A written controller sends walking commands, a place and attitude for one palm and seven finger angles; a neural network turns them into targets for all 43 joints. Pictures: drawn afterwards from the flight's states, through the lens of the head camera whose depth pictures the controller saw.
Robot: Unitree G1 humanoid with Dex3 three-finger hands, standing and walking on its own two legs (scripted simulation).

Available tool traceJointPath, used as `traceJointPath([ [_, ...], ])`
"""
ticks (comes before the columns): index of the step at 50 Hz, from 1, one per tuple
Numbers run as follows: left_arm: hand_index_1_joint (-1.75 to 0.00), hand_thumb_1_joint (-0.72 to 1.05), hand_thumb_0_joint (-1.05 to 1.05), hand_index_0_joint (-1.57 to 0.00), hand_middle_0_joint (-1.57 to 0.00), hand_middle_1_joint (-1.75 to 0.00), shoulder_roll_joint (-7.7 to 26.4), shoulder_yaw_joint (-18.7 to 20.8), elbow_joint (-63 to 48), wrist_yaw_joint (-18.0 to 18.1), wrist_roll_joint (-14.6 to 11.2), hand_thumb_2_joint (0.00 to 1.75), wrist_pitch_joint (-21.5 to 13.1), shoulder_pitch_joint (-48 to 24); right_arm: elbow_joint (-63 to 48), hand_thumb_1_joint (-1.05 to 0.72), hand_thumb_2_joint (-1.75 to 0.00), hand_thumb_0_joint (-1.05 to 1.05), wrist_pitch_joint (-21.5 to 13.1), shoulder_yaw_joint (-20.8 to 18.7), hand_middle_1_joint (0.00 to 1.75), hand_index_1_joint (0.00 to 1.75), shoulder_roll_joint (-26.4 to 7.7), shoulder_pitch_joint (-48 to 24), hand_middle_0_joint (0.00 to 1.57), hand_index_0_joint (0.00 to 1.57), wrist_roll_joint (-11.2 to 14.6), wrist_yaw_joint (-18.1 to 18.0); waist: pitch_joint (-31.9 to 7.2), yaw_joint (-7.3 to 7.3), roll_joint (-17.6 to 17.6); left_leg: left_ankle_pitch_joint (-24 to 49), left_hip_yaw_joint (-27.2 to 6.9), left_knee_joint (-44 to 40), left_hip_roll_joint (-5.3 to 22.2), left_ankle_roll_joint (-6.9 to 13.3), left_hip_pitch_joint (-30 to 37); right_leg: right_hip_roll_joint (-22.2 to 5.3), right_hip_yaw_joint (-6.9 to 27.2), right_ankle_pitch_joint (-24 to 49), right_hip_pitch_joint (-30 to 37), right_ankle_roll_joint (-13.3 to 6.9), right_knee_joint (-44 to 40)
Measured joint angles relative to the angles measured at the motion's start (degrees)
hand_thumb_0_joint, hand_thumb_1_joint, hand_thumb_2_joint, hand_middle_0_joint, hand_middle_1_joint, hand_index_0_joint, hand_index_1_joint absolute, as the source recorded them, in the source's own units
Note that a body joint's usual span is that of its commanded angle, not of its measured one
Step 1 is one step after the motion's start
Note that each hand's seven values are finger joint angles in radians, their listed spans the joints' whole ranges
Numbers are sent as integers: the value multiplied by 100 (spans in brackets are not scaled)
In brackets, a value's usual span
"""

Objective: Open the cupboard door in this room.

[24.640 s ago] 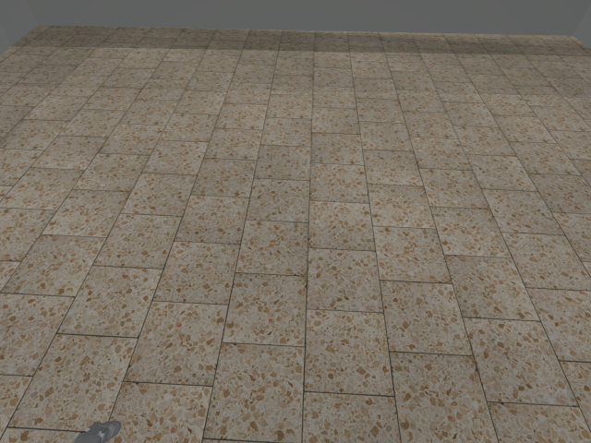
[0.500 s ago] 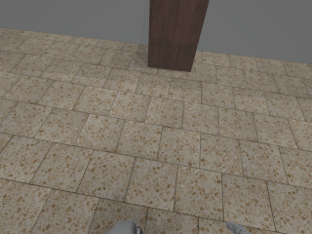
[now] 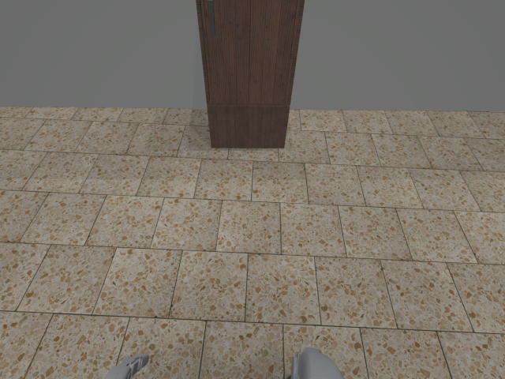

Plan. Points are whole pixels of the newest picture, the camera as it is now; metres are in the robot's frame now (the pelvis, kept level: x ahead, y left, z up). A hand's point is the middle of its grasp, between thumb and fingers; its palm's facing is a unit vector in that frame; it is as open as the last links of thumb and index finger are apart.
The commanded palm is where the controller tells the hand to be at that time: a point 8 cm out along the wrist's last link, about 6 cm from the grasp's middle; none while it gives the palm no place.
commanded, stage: turn or walk to find it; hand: left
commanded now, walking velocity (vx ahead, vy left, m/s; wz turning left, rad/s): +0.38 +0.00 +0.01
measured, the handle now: (211, 16) +1.39 +0.17 -0.02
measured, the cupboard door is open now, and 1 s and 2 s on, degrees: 0 0 0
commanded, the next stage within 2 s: stand and wait in 0.10 s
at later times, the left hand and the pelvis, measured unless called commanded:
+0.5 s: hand (179, 364) +0.18 +0.14 -0.17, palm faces +0.08 -0.97 -0.23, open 7.2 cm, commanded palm none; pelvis +0.17 -0.05 +0.00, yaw +1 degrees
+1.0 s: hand (173, 356) +0.20 +0.15 -0.17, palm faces +0.04 -0.99 -0.17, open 7.3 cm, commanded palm none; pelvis +0.21 -0.01 +0.01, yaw -1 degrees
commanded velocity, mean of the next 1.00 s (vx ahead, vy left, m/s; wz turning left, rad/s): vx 0.03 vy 0.00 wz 0.01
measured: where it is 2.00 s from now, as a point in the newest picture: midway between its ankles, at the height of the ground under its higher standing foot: outside the picture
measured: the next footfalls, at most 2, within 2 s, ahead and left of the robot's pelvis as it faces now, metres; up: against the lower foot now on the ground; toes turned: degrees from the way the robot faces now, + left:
right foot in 0.14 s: +0.23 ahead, -0.13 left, +0.00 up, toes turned -8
left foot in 0.56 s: +0.25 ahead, +0.10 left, +0.00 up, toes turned +5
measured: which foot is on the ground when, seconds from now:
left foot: down 0.00-0.14, up 0.16-0.54, down 0.56-1.00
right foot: up 0.00-0.12, down 0.14-1.00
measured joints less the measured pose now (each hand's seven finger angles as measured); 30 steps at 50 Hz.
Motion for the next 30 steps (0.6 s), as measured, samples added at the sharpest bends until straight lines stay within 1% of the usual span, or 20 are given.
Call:
traceJointPath([
  [3, -30, 91, 0, -20, -20, -30, -71, -57, -43, -17, -19, 90, -32, -159, 130, -91, -90, 0, 16, 29, 30, 30, 73, 217, 20, 20, -20, 4, 133, -136, 97, -267, -21, 33, 77, -120, 214, 141, -104, -211, 268, -164, -792],
  [5, -30, 91, 1, -20, -20, -30, -126, -104, -95, -17, -27, 90, -113, -217, 245, -91, -90, 0, 50, 41, 30, 30, 98, 332, 20, 20, -13, 16, 207, -164, 177, -545, -22, 259, 185, -221, 301, 306, -207, -332, 569, -308, -1328],
  [6, -30, 91, 1, -20, -20, -30, -143, -126, -121, -18, -22, 90, -188, -210, 312, -90, -90, 0, 75, 41, 30, 30, 119, 390, 20, 20, 0, 26, 228, -147, 188, -723, -25, 585, 244, -267, 270, 387, -266, -227, 805, -375, -1633],
  [7, -30, 91, 0, -20, -20, -30, -156, -141, -132, -11, -5, 90, -289, -191, 376, -90, -90, 0, 109, 40, 30, 30, 145, 431, 20, 20, 26, 45, 249, -106, 175, -894, -39, 1216, 308, -299, 97, 422, -311, 99, 993, -538, -1802],
  [8, -30, 91, 0, -20, -20, -30, -189, -141, -129, 15, 3, 90, -390, -173, 418, -90, -90, 1, 158, 37, 30, 30, 148, 383, 20, 20, 61, 66, 301, -54, 196, -865, -157, 2229, 369, -310, -270, 457, -346, 60, 1014, -662, -1630],
  [9, -30, 91, 0, -20, -20, -30, -217, -154, -120, 43, -19, 90, -459, -135, 411, -90, -90, 1, 204, 39, 30, 30, 134, 296, 20, 20, 95, 71, 358, -33, 210, -927, -361, 3355, 361, -309, -719, 471, -383, -143, 1070, -725, -1477],
  [10, -30, 91, 0, -20, -20, -30, -245, -169, -84, 69, -42, 90, -491, -83, 383, -90, -90, 1, 235, 28, 30, 30, 108, 187, 20, 20, 119, 66, 407, -21, 224, -944, -521, 4303, 346, -304, -1143, 479, -425, -333, 1196, -751, -1446],
  [11, -30, 91, 0, -20, -20, -30, -269, -180, -34, 95, -60, 90, -495, -13, 336, -90, -90, 1, 264, 6, 30, 30, 73, 59, 20, 20, 126, 62, 432, 13, 230, -864, -597, 4981, 358, -307, -1531, 491, -452, -453, 1341, -753, -1506],
  [12, -30, 91, 0, -20, -20, -30, -292, -184, 24, 120, -75, 90, -485, 74, 270, -90, -90, 1, 296, -14, 30, 30, 25, -93, 20, 20, 119, 58, 438, 52, 238, -729, -631, 5400, 400, -317, -1892, 509, -465, -494, 1476, -738, -1620],
  [13, -30, 91, 0, -20, -20, -30, -311, -186, 92, 145, -84, 90, -470, 172, 185, -90, -90, 1, 324, -32, 30, 30, -31, -264, 20, 20, 102, 52, 435, 85, 247, -577, -647, 5593, 466, -336, -2217, 525, -469, -454, 1600, -666, -1766],
  [14, -30, 92, -1, -21, -21, -30, -311, -91, 127, 220, -142, 90, -485, 255, 86, -90, -90, 1, 340, -53, 30, 30, -83, -433, 20, 20, 82, 46, 422, 110, 267, -438, -682, 5606, 545, -365, -2508, 552, -487, -418, 1708, -663, -1917],
  [16, -30, 95, -2, -21, -21, -30, -208, -42, 227, 287, -124, 90, -461, 382, -118, -91, -90, 1, 358, -74, 30, 30, -181, -757, 20, 19, 48, 37, 369, 146, 296, -243, -702, 5240, 704, -454, -2924, 589, -518, -372, 1883, -714, -2175],
  [18, -30, 95, -3, -21, -21, -30, -122, -46, 344, 289, -80, 90, -391, 514, -293, -91, -90, 1, 369, -84, 30, 30, -259, -1049, 20, 19, 24, 31, 286, 174, 306, -95, -666, 4644, 832, -546, -3127, 606, -526, -363, 2000, -733, -2342],
  [20, -30, 95, -2, -21, -20, -30, -86, -69, 465, 273, -59, 90, -345, 637, -406, -91, -90, 0, 365, -81, 30, 30, -311, -1300, 19, 19, 17, 36, 204, 234, 318, 57, -643, 4052, 901, -614, -3150, 634, -515, -380, 2094, -725, -2448],
  [24, -30, 93, -1, -20, -20, -30, -127, -121, 650, 228, -41, 90, -287, 857, -469, -91, -90, 0, 365, -43, 30, 30, -344, -1653, 19, 19, 22, 43, 67, 399, 310, 152, -592, 2967, 883, -703, -2800, 689, -483, -478, 2254, -679, -2516],
  [26, -30, 93, -1, -20, -20, -30, -173, -144, 724, 218, -40, 90, -263, 954, -453, -91, -90, 0, 356, -5, 30, 30, -321, -1747, 19, 19, 25, 49, 3, 475, 287, 235, -555, 2432, 827, -714, -2485, 706, -486, -570, 2314, -639, -2470],
  [27, -30, 92, 0, -20, -20, -30, -200, -156, 761, 220, -48, 90, -249, 1004, -437, -91, -90, 0, 341, 18, 30, 30, -303, -1772, 19, 19, 25, 53, -31, 502, 277, 400, -538, 2087, 797, -714, -2275, 716, -493, -634, 2335, -611, -2416],
  [28, -30, 92, 0, -20, -20, -30, -231, -173, 796, 224, -61, 90, -233, 1057, -419, -91, -90, 0, 313, 43, 30, 30, -290, -1776, 19, 19, 28, 58, -74, 522, 289, 666, -533, 1709, 789, -699, -2042, 740, -511, -713, 2344, -577, -2335],
  [30, -30, 92, 0, -20, -20, -30, -237, -196, 882, 241, -83, 90, -179, 1079, -324, -91, -90, 0, 263, 86, 30, 30, -173, -1801, 19, 19, 30, 47, -80, 556, 128, 453, -495, 1486, 699, -589, -1817, 645, -506, -864, 2396, -502, -2194],
])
